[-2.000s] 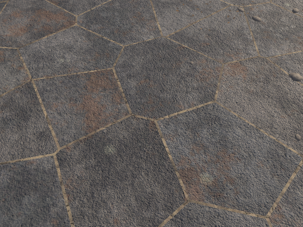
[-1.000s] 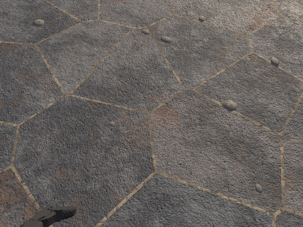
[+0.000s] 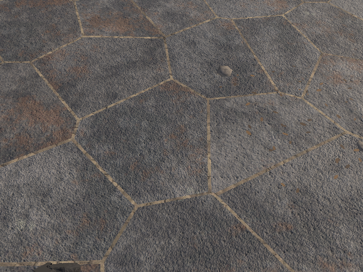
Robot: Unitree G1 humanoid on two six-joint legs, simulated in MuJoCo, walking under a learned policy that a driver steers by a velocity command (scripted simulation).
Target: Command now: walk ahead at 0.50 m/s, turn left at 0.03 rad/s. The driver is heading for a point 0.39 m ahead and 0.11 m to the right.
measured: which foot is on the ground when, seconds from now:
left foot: down 0.00-0.14, up 0.16-0.56, down 0.58-1.00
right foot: up 0.00-0.10, down 0.12-0.62, up 0.64-0.82, down 0.84-1.00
